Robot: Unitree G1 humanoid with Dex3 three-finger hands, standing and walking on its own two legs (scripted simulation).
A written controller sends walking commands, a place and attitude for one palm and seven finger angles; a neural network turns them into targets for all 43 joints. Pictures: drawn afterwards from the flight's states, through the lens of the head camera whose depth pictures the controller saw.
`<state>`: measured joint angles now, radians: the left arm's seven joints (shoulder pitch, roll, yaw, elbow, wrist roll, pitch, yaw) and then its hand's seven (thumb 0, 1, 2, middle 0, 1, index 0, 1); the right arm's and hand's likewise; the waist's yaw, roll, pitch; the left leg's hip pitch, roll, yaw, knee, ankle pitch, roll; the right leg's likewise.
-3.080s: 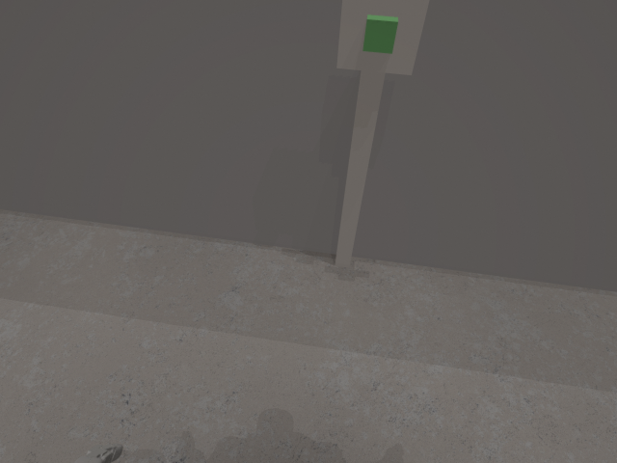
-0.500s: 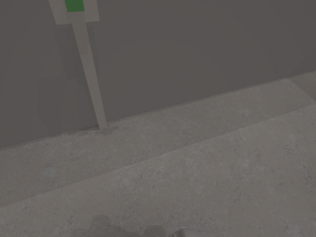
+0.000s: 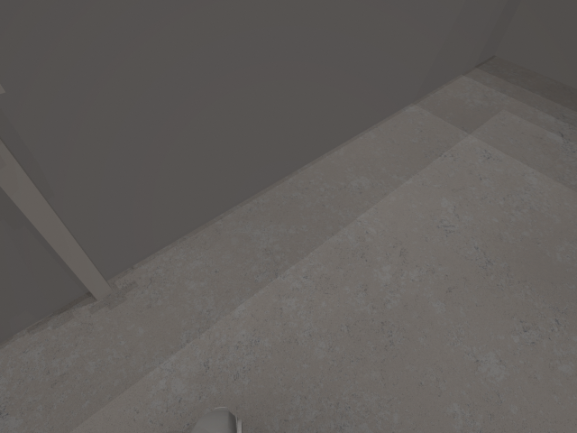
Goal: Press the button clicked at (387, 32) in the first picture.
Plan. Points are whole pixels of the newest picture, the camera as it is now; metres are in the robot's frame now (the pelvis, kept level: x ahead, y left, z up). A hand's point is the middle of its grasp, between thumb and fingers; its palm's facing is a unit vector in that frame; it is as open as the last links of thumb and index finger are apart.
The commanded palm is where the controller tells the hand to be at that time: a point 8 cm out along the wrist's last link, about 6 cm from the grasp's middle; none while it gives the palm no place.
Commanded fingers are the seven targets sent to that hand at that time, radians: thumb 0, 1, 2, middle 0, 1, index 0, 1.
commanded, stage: walk to a spot facing it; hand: left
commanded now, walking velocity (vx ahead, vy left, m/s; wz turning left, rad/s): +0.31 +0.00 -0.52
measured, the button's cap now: out of the picture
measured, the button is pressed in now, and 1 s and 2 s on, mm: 0 0 0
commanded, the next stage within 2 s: turn to face it in 0.42 s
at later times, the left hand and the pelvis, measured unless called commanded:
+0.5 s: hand (210, 316) +0.34 +0.16 -0.16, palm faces -0.31 -0.93 -0.19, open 7.4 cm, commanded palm none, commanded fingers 0.00 0.90 0.90 -0.20 -0.30 -0.20 -0.30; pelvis +0.17 +0.02 +0.00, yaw -18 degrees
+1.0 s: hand (215, 303) +0.38 +0.17 -0.19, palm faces -0.13 -0.98 -0.15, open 7.4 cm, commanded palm none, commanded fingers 0.00 0.90 0.90 -0.20 -0.30 -0.20 -0.30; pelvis +0.25 +0.01 -0.02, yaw -9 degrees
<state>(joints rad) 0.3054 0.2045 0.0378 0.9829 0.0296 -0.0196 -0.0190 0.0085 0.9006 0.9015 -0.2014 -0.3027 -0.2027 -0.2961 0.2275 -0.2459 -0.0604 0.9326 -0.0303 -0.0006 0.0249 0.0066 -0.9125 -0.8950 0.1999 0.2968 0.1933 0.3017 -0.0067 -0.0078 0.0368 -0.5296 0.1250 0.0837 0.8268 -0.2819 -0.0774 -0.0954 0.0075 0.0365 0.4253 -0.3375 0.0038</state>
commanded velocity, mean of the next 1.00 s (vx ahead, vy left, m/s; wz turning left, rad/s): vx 0.04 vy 0.00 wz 0.01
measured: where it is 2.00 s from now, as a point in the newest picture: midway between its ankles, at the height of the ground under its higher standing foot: outside the picture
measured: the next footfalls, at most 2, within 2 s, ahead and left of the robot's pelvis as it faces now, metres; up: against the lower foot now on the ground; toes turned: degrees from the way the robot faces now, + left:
left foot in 0.08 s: +0.17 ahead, +0.14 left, +0.00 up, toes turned +5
right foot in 0.56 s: +0.26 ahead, -0.13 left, +0.00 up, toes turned -27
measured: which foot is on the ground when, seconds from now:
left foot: up 0.00-0.06, down 0.08-0.58, up 0.60-0.92, down 0.94-1.00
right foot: down 0.00-0.08, up 0.10-0.54, down 0.56-0.94, up 0.96-1.00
